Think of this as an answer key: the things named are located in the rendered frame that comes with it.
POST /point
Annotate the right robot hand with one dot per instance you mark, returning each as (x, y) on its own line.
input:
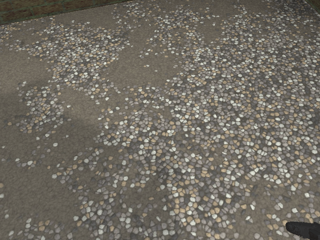
(303, 229)

